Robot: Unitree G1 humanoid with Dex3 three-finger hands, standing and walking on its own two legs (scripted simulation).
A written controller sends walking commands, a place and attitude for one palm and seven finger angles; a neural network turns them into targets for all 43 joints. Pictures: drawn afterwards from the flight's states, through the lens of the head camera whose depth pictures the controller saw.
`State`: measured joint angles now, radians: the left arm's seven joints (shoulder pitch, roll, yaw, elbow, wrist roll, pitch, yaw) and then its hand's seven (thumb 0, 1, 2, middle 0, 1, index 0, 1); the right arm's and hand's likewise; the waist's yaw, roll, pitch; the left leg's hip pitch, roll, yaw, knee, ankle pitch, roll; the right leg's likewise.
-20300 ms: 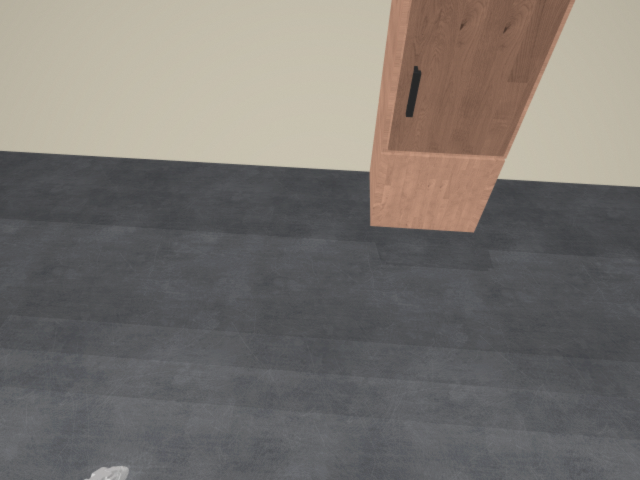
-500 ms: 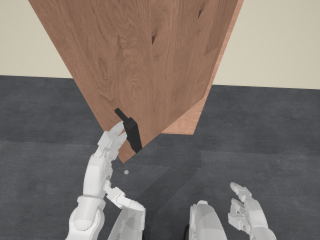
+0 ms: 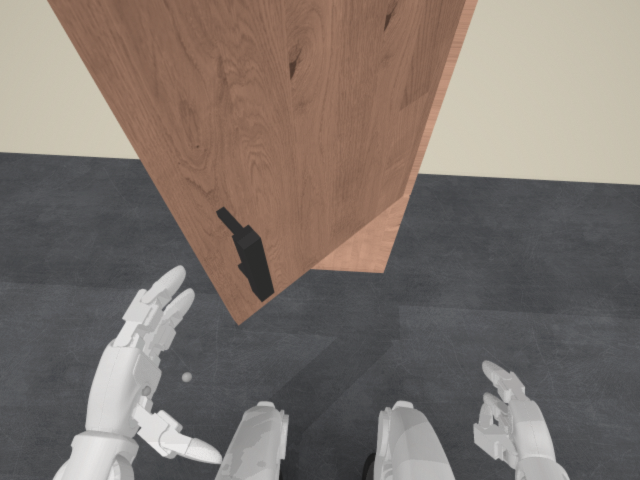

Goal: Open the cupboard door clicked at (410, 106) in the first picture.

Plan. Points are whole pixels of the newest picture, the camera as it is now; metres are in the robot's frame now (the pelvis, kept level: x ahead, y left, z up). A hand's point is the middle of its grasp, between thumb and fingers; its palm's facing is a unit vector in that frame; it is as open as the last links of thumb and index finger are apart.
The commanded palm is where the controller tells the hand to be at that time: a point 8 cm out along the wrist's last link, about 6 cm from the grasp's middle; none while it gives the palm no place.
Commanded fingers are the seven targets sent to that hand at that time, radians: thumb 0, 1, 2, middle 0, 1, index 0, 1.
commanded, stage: draw the hand back to the body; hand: left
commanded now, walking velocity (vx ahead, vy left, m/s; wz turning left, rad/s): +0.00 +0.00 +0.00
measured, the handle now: (246, 257) +0.36 +0.12 +0.04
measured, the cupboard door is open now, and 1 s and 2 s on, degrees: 45 45 45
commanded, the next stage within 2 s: step back with the hand held close in 1.64 s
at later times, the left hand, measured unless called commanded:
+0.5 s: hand (107, 368) +0.21 +0.19 +0.13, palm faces -0.01 -1.00 -0.08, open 16.3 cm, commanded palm +0.18 +0.25 +0.15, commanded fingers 0.00 -0.40 0.34 -0.15 -0.30 -0.15 -0.30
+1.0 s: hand out of the picture +0.24 +0.26 +0.23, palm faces +0.34 -0.84 -0.43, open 12.2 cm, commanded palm +0.19 +0.30 +0.27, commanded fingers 0.00 0.48 0.72 -0.19 -0.30 -0.19 -0.30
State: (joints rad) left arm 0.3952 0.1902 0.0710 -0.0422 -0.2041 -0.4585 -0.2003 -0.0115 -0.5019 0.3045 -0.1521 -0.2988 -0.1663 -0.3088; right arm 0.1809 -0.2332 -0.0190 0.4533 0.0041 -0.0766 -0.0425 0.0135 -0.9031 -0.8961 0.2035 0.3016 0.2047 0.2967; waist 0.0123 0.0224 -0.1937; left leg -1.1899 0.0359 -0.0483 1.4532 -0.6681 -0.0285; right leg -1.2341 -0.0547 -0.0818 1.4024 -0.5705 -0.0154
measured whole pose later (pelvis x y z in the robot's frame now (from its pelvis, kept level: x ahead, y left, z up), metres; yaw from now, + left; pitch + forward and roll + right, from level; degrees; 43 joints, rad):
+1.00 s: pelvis +0.06 +0.02 +0.13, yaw +0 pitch +2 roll -1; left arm 0.56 0.32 0.19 -0.37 -0.03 0.02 0.14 0.00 0.15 0.58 -0.18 -0.30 -0.18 -0.30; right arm 0.27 -0.22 0.05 0.54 0.02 -0.12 -0.12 0.01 -0.90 -0.90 0.20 0.30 0.21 0.30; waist 0.06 0.08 -0.07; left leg -0.27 0.02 0.01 0.68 -0.43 0.01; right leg -0.32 -0.05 -0.06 0.64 -0.34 0.03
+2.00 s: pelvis +0.02 +0.02 +0.16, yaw -3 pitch -1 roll -1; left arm 0.52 0.37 0.39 -0.41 -0.03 -0.16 0.11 0.01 0.89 0.90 -0.21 -0.30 -0.21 -0.30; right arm 0.16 -0.25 0.00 0.60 -0.01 -0.06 -0.09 0.01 -0.90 -0.90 0.21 0.30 0.21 0.30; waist 0.02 0.06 0.03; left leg -0.17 0.03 0.05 0.43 -0.25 0.00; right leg -0.22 -0.02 -0.02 0.37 -0.13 0.02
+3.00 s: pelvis -0.08 +0.03 +0.13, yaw +1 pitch +0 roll -2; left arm 0.52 0.45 0.47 -0.56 0.01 -0.25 0.14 0.01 0.88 0.90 -0.21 -0.30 -0.22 -0.30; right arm 0.18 -0.22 -0.02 0.58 -0.01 -0.10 -0.09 0.01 -0.90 -0.90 0.21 0.30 0.21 0.30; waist -0.03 -0.01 0.09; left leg -0.47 0.01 0.00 0.66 -0.19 0.05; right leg -0.46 0.03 0.06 0.66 -0.18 0.04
